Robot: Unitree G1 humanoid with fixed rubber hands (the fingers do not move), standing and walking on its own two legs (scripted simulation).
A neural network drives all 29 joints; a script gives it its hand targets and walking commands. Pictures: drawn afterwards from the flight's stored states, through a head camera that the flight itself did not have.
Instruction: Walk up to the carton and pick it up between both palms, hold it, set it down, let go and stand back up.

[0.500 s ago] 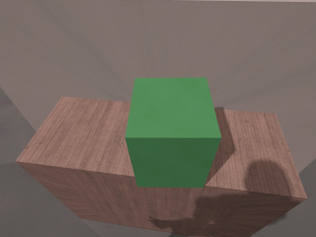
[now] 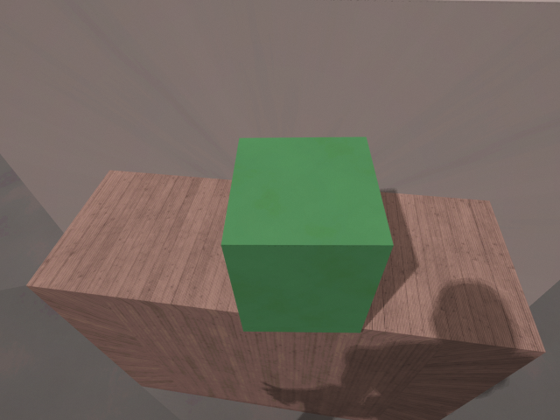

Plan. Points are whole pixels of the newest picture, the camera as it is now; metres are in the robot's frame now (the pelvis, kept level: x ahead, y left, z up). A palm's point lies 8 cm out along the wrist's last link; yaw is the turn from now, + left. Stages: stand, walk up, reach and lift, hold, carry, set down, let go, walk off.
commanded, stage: stand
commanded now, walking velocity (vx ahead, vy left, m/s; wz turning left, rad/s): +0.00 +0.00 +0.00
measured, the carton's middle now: (301, 238) +0.40 +0.00 +0.03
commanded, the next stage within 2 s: none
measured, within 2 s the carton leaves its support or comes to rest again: neither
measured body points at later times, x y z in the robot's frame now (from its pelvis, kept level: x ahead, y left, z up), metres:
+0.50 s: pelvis +0.00 +0.00 +0.00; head +0.02 +0.00 +0.45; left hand +0.07 +0.30 -0.12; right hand +0.08 -0.30 -0.12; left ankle +0.01 +0.14 -0.74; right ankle +0.01 -0.11 -0.74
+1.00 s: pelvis +0.01 +0.00 +0.00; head +0.02 +0.00 +0.45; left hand +0.07 +0.30 -0.12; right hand +0.08 -0.30 -0.12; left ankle +0.01 +0.14 -0.74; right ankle +0.01 -0.11 -0.74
